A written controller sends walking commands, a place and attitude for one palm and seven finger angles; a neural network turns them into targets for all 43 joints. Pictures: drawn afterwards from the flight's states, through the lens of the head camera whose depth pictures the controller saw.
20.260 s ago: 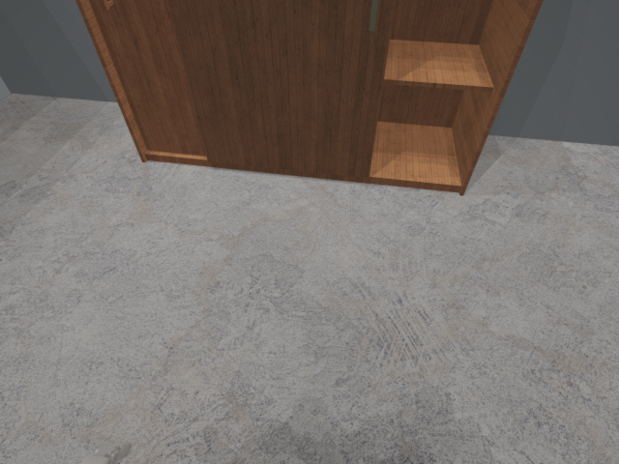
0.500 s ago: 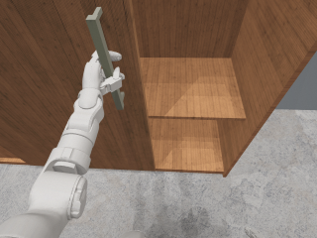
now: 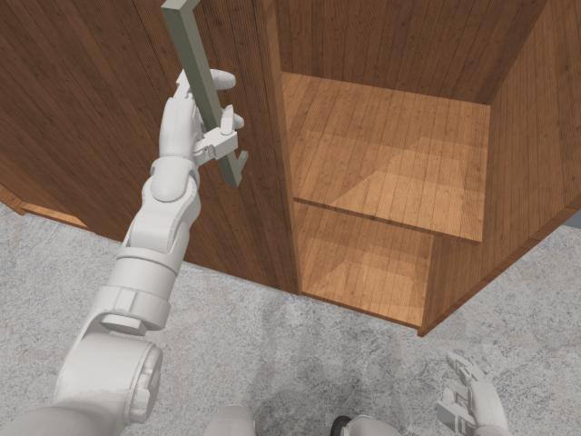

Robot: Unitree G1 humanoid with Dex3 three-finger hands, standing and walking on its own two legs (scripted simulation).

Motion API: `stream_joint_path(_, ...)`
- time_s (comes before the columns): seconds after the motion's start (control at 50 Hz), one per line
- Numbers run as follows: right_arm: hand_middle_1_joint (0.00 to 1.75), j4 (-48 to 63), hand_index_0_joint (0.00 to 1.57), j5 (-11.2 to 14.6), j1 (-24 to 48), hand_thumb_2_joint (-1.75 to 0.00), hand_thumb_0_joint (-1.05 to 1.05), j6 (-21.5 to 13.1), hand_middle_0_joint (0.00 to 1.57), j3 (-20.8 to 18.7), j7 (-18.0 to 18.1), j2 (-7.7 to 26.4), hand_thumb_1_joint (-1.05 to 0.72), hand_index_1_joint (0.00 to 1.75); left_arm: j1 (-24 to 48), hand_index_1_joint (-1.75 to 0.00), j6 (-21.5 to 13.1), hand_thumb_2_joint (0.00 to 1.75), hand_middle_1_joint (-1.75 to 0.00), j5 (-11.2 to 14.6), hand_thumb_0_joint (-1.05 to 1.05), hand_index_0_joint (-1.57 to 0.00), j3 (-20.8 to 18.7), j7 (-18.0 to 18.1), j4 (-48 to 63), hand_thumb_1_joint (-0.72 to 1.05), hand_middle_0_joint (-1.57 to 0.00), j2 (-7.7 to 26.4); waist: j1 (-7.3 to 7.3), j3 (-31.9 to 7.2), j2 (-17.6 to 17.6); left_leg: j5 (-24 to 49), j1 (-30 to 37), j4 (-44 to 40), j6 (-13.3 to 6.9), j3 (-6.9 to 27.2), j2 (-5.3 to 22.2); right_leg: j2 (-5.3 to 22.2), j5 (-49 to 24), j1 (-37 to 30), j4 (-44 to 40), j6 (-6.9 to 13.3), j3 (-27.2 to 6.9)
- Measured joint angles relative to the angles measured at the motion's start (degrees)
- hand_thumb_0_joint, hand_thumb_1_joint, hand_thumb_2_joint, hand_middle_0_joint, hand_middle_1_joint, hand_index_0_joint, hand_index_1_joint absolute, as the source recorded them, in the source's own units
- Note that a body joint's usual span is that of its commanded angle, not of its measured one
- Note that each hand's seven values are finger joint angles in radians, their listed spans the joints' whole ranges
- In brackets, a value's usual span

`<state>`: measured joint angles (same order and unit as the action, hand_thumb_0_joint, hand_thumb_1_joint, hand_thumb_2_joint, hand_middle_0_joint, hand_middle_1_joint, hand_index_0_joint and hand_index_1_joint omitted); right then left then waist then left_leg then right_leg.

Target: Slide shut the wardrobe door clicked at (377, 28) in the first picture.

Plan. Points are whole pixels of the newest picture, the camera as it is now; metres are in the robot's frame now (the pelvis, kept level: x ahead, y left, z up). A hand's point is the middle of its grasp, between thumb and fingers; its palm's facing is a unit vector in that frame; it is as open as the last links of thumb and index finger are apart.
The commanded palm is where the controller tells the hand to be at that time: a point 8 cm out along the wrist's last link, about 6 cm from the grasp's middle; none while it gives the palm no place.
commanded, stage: step sideways, sliding the door along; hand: left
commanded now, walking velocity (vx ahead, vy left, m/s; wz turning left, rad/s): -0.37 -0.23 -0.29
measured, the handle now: (219, 104) +0.49 +0.16 +0.13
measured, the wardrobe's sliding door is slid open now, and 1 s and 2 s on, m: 0.40 0.19 0.00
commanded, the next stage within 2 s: none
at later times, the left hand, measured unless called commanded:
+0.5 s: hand (304, 152) +0.42 +0.03 +0.13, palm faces -0.04 -1.00 -0.09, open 6.1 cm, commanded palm +0.40 +0.02 +0.14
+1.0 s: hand (388, 173) +0.40 -0.07 +0.13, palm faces -0.15 -0.98 -0.09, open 6.0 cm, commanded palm +0.38 -0.05 +0.14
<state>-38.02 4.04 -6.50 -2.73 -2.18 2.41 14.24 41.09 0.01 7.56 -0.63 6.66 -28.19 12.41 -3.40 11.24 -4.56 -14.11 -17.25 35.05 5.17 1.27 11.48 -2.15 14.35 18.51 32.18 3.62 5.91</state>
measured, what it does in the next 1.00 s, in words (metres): steps to the right: left foot, then left foot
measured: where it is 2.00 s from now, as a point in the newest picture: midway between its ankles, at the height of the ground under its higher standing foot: outside the picture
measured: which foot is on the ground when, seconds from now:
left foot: down 0.00-0.02, up 0.04-0.10, down 0.12-0.36, up 0.38-0.50, down 0.52-0.76, up 0.78-0.94, down 0.96-1.00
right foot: down 0.00-0.54, up 0.56-0.70, down 0.72-0.96, up 0.98-1.00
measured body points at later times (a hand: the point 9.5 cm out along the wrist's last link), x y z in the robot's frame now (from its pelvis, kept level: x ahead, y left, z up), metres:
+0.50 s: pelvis +0.03 -0.04 +0.01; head +0.14 -0.06 +0.45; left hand +0.42 +0.09 +0.14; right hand +0.25 -0.23 -0.11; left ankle +0.02 +0.13 -0.71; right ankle +0.05 -0.11 -0.73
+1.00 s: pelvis +0.01 -0.11 +0.00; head +0.09 -0.12 +0.44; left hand +0.40 -0.01 +0.14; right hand +0.21 -0.35 -0.10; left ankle +0.03 +0.05 -0.73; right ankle +0.06 -0.19 -0.72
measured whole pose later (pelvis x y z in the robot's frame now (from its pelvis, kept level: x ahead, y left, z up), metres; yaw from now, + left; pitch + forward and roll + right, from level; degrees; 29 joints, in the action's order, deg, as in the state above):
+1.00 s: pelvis +0.01 -0.11 +0.00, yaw -6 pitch +0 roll +1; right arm -34.7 1.2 -0.6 -0.9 -2.5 1.1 11.9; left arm 23.1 -4.4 4.1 6.0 6.3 -5.9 8.8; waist -2.3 10.7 0.0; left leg -14.7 -15.8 33.5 2.8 -5.3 6.2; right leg -4.2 17.3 24.4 40.1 1.3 -1.1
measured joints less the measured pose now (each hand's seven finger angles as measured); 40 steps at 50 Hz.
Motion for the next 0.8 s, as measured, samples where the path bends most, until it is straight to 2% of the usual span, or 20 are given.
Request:
stream_joint_path(0.08, 0.3, 1.05, 0.2, 0.1, 1.54, -0.89, 0.01, 0.01, 0.2, -0.61, 0.19, 1.75, -0.9, 0.3, -2.94, -1.4, -2.11, 0.87, -1.4, -1.28, -0.01, -0.18, 0.43, -0.08, 3.21, 0.74, -0.44, -1.37, -0.55, -0.45, 0.08, -0.09, -1.25, 2.2, -2.58, -2.02, -0.99, 0.13, -0.54, -0.23, -1.97, 0.7, 0.26)
stream_joint_path(0.14, 0.3, 1.67, 0.2, -0.23, 2.48, -0.89, 0.01, 0.0, 0.19, -0.82, 0.18, 2.4, -0.91, 0.3, -5.52, -1.4, -3.61, 0.87, -1.4, -1.77, 0.0, -0.2, 1.67, -0.19, 6.44, 0.75, -0.45, -2.49, -1.1, -1.24, 0.23, -1.41, 0.82, -1.13, -3.45, -4.07, -1.5, -0.44, -0.66, -0.11, -2.77, 0.68, -0.13)
stream_joint_path(0.18, 0.3, 2.1, 0.2, -0.69, 3.24, -0.9, 0.01, 0.31, 0.19, -0.93, -0.21, 2.1, -0.91, 0.3, -6.65, -1.4, -4.39, 0.87, -1.4, -1.82, 0.01, -0.21, 2.79, -0.38, 8.55, 0.75, -0.45, -2.9, -1.3, -1.03, 1.0, -2.05, 2.94, -4.78, -1.17, -4.94, -1.14, -0.56, -0.66, 0.52, -1.49, -0.22, -0.52)
stream_joint_path(0.24, 0.3, 3.7, 0.2, -1.77, 3.47, -0.9, 0.01, 0.3, 0.19, -1.15, -1.64, 0.75, -0.91, 0.3, -7.56, -1.4, -5.28, 0.87, -1.4, -2.26, 0.01, -0.2, 4.11, -0.83, 10.91, 0.76, -0.45, -3.28, -1.81, 0.08, 2.27, -2.16, 4.9, -6.6, 1.59, -5.54, -0.96, -0.74, 1.85, 2.21, 3.22, -2.63, -3.7)
stream_joint_path(0.28, 0.3, 4.64, 0.2, -2.05, 3.26, -0.9, 0.01, 0.0, 0.19, -0.61, -2.57, -0.48, -0.91, 0.3, -8.61, -1.4, -5.75, 0.87, -1.4, -2.68, 0.01, -0.19, 4.42, -0.91, 12.49, 0.76, -0.45, -3.37, -2.37, 0.64, 2.94, -3.16, 5.94, -6.05, 2.66, -6.1, -0.9, -0.08, 2.12, 2.03, 2.93, -2.66, -5.34)
stream_joint_path(0.3, 0.3, 4.87, 0.2, -1.98, 3.37, -0.9, 0.01, -0.02, 0.19, -0.26, -2.91, -1.04, -0.91, 0.3, -9.41, -1.4, -5.97, 0.87, -1.4, -2.89, 0.01, -0.19, 4.25, -0.79, 13.36, 0.76, -0.45, -3.58, -2.39, 1.11, 2.36, -3.82, 6.27, -5.03, 3.03, -6.03, -0.2, -0.56, 1.42, 1.28, 2.72, -1.81, -5.0)
stream_joint_path(0.32, 0.3, 4.92, 0.2, -1.72, 3.56, -0.9, 0.01, 0.14, 0.19, 0.09, -3.1, -1.54, -0.91, 0.3, -10.35, -1.4, -6.08, 0.87, -1.4, -3.07, 0.01, -0.19, 4.03, -0.61, 14.24, 0.76, -0.45, -3.97, -1.99, 1.68, 1.23, -3.95, 6.08, -3.34, 2.86, -5.87, 0.88, -1.39, 1.21, 0.0, 1.88, -0.79, -4.33)
stream_joint_path(0.34, 0.3, 4.94, 0.2, -1.36, 3.63, -0.9, 0.01, 0.44, 0.19, 0.44, -3.11, -2.05, -0.91, 0.3, -11.24, -1.4, -6.1, 0.87, -1.4, -3.24, 0.01, -0.18, 3.97, -0.44, 15.0, 0.76, -0.45, -4.45, -1.37, 1.96, 0.32, -1.45, 4.84, -0.71, 1.54, -5.94, 1.77, -1.93, 0.94, -1.24, 0.44, 0.08, -3.54)
stream_joint_path(0.36, 0.3, 4.83, 0.2, -1.0, 3.65, -0.9, 0.01, 0.75, 0.19, 0.87, -2.97, -2.55, -0.91, 0.3, -12.09, -1.4, -6.02, 0.87, -1.4, -3.44, 0.01, -0.18, 4.08, -0.35, 15.7, 0.76, -0.45, -4.89, -1.09, 1.78, 0.2, -1.46, 2.96, 3.2, -0.01, -5.51, 1.45, -1.93, 0.65, -1.72, -0.6, 0.73, -3.23)
stream_joint_path(0.42, 0.3, 4.28, 0.2, -1.05, 3.95, -0.89, 0.01, 0.54, 0.19, 1.93, -2.44, -3.59, -0.9, 0.3, -14.36, -1.4, -5.9, 0.86, -1.4, -3.77, 0.01, -0.18, 4.98, -0.13, 17.94, 0.78, -0.45, -6.13, -2.26, 0.91, 2.25, -12.43, -1.99, 13.76, -1.95, -3.54, -3.83, -0.9, -0.68, -1.22, -2.64, 1.17, -5.14)
stream_joint_path(0.46, 0.3, 4.32, 0.2, -1.36, 4.28, -0.89, 0.01, -0.19, 0.2, 2.66, -2.32, -3.7, -0.9, 0.3, -15.88, -1.4, -5.86, 0.85, -1.4, -3.99, 0.02, -0.19, 5.98, 0.67, 20.04, 0.79, -0.44, -6.65, -2.62, 0.74, 3.27, -12.82, -2.76, 10.87, -2.41, -3.93, -6.21, -0.73, -2.13, -0.88, -4.08, 1.26, -6.54)
stream_joint_path(0.48, 0.3, 4.43, 0.2, -1.53, 4.57, -0.89, 0.01, -0.24, 0.2, 2.88, -2.33, -3.54, -0.9, 0.3, -16.51, -1.4, -6.11, 0.85, -1.4, -4.08, 0.02, -0.19, 6.5, 1.0, 20.91, 0.79, -0.44, -6.71, -2.39, 0.85, 3.22, -9.3, -2.17, 6.55, -2.38, -4.56, -6.49, -0.98, -2.79, -0.73, -4.23, 1.27, -6.82)
stream_joint_path(0.52, 0.3, 4.79, 0.2, -1.77, 4.89, -0.89, 0.01, 0.22, 0.2, 2.79, -2.56, -2.89, -0.9, 0.3, -17.34, -1.4, -6.55, 0.85, -1.4, -3.62, 0.02, -0.2, 7.75, 1.12, 22.26, 0.79, -0.43, -6.73, -1.62, 0.72, 1.94, 4.69, 0.09, -1.42, -2.96, -5.67, -5.24, -2.32, -2.66, -0.11, -2.4, 0.68, -6.39)
stream_joint_path(0.58, 0.3, 4.84, 0.2, -2.16, 4.58, -0.89, 0.01, 1.41, 0.2, 1.16, -3.58, -3.39, -0.9, 0.3, -16.51, -1.4, -6.94, 0.84, -1.4, -3.23, 0.02, -0.2, 9.64, -0.3, 22.3, 0.79, -0.43, -6.08, -1.49, 1.01, 3.11, -2.31, 2.77, -2.4, -1.6, -6.5, -4.73, -2.33, 5.45, 3.21, 8.48, -2.31, -7.48)
stream_joint_path(0.64, 0.3, 4.42, 0.2, -3.02, 4.22, -0.89, 0.01, 1.73, 0.2, 1.13, -3.93, -3.73, -0.9, 0.3, -16.75, -1.4, -6.4, 0.83, -1.4, -4.33, 0.01, -0.22, 9.83, -1.08, 22.94, 0.77, -0.43, -5.86, -2.25, 1.64, 3.8, -5.08, 4.58, -2.58, 0.2, -7.15, -4.05, -0.71, 9.11, 5.16, 14.42, -3.11, -8.4)
stream_joint_path(0.68, 0.3, 4.44, 0.2, -3.2, 4.02, -0.89, 0.01, 1.66, 0.2, 1.27, -3.92, -4.0, -0.9, 0.3, -17.81, -1.4, -6.24, 0.83, -1.4, -4.6, 0.01, -0.23, 9.24, -1.03, 23.8, 0.76, -0.44, -5.51, -2.73, 2.1, 3.0, -5.09, 5.81, -2.57, 1.07, -7.7, -2.76, 0.7, 7.13, 4.69, 12.52, -3.22, -7.95)
stream_joint_path(0.72, 0.3, 4.63, 0.2, -2.98, 3.54, -0.89, 0.01, 1.83, 0.2, 1.56, -3.66, -4.5, -0.9, 0.3, -19.14, -1.4, -5.88, 0.84, -1.4, -4.57, 0.0, -0.24, 8.36, -1.01, 24.69, 0.75, -0.44, -4.93, -2.76, 1.94, 2.04, -5.86, 6.37, -1.39, 2.05, -7.67, -1.09, 1.71, 1.04, 2.35, 6.43, -3.18, -7.38)
stream_joint_path(0.74, 0.3, 4.52, 0.2, -2.59, 3.51, -0.89, 0.01, 1.93, 0.2, 1.76, -3.45, -4.73, -0.9, 0.3, -19.7, -1.4, -5.53, 0.84, -1.4, -4.66, 0.0, -0.24, 7.8, -0.94, 25.11, 0.75, -0.44, -4.71, -2.42, 1.92, 1.32, -6.35, 5.94, 0.42, 2.33, -7.27, 0.19, 1.07, 0.02, 1.11, 4.78, -3.02, -6.52)
stream_joint_path(0.76, 0.3, 4.17, 0.2, -2.16, 3.79, -0.89, 0.01, 2.08, 0.2, 1.94, -3.13, -4.79, -0.9, 0.3, -20.09, -1.4, -5.17, 0.84, -1.4, -4.84, 0.0, -0.24, 7.3, -0.72, 25.37, 0.74, -0.44, -4.68, -1.63, 2.01, 0.55, -5.39, 4.61, 3.03, 1.52, -6.63, 1.41, 0.24, 0.24, 0.51, 4.36, -2.44, -5.43)
stream_joint_path(0.8, 0.3, 3.1, 0.2, -1.92, 4.46, -0.89, 0.01, 1.86, 0.2, 2.2, -2.25, -4.59, -0.9, 0.3, -20.64, -1.4, -4.35, 0.84, -1.4, -4.93, 0.0, -0.24, 6.72, -0.34, 25.54, 0.75, -0.44, -4.97, -0.88, 1.35, 1.15, -10.41, 0.65, 10.6, -0.15, -4.08, -0.81, 0.16, 0.55, 1.01, 3.85, -1.22, -4.94)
